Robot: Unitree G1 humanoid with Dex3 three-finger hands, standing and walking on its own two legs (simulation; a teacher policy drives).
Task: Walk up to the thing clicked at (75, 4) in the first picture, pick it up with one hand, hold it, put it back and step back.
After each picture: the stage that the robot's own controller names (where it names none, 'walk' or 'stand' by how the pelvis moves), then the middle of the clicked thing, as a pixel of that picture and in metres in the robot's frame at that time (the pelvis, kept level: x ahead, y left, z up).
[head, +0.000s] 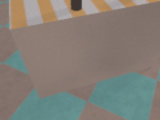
stand; out of the picture +0.93 +0.09 +0.11
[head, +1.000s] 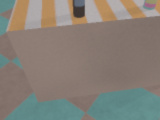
walk; out of the picture +0.85 +0.10 +0.13
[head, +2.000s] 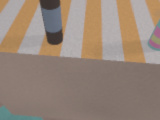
walk; (51, 14) +0.55 +0.20 +0.13
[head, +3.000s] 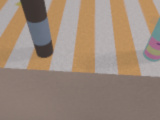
stand; (39, 27) +0.50 +0.19 +0.13
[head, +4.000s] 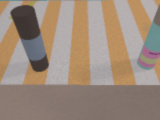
stand; (33, 42) +0.46 +0.21 +0.11
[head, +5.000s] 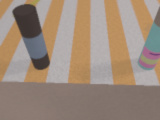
stand; (34, 41) +0.48 +0.21 +0.10
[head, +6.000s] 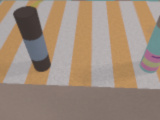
stand; (35, 43) +0.47 +0.21 +0.10
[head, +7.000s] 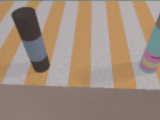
stand; (34, 44) +0.46 +0.21 +0.10
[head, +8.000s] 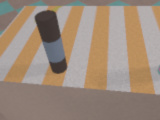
rise first; (53, 45) +0.47 +0.18 +0.11
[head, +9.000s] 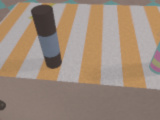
go down; (48, 40) +0.49 +0.17 +0.11
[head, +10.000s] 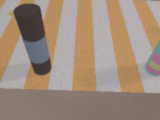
go down; (36, 44) +0.45 +0.17 +0.12
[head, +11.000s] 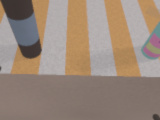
close in; (23, 23) +0.47 +0.17 +0.14
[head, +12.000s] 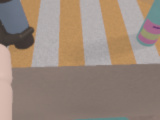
close; (10, 10) +0.51 +0.19 +0.16
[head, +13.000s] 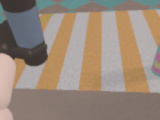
lift; (24, 21) +0.34 +0.16 +0.31
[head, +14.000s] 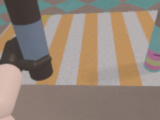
lift; (31, 36) +0.34 +0.16 +0.27
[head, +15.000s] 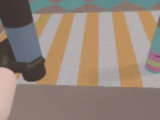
hold; (23, 37) +0.34 +0.18 +0.27
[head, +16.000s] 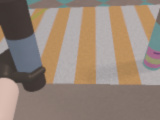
hold; (24, 48) +0.34 +0.18 +0.22
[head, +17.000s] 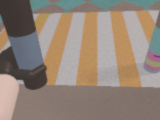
crouch; (26, 46) +0.34 +0.18 +0.24
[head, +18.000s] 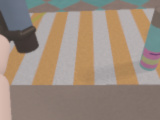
crouch; (14, 9) +0.43 +0.20 +0.30
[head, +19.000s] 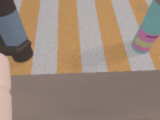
lower; (9, 24) +0.48 +0.20 +0.14
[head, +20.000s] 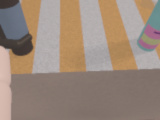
lower; (10, 16) +0.49 +0.19 +0.16
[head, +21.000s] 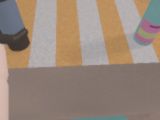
lower; (5, 11) +0.51 +0.20 +0.16
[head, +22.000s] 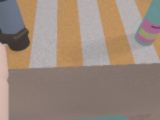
lower; (6, 10) +0.51 +0.19 +0.16
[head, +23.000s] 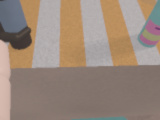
loosen; (8, 9) +0.51 +0.19 +0.16
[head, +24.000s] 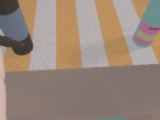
withdraw; (10, 19) +0.49 +0.18 +0.16
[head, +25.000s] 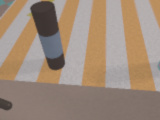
sink last; (50, 40) +0.46 +0.17 +0.13
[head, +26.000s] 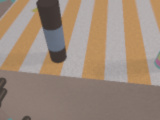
stand; (54, 34) +0.50 +0.17 +0.12
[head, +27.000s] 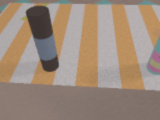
stand; (45, 42) +0.47 +0.17 +0.12
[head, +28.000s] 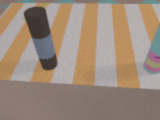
stand; (43, 42) +0.48 +0.19 +0.11
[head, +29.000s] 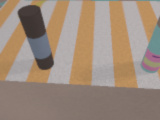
stand; (38, 41) +0.48 +0.20 +0.10
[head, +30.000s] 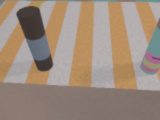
stand; (38, 43) +0.47 +0.20 +0.10
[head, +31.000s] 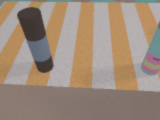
stand; (38, 44) +0.46 +0.20 +0.10
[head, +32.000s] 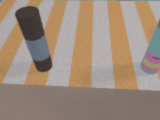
walk; (37, 43) +0.46 +0.20 +0.10
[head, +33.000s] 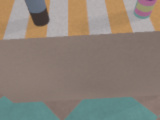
walk; out of the picture +0.61 +0.22 +0.13
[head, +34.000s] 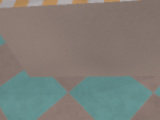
walk; out of the picture +0.93 +0.24 +0.12
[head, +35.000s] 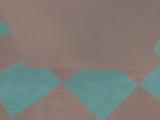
stand; out of the picture +1.11 +0.21 +0.12
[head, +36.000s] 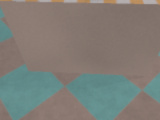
stand; out of the picture +1.09 +0.19 +0.10
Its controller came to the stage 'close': yes
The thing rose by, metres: 0.20
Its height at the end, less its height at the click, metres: +0.00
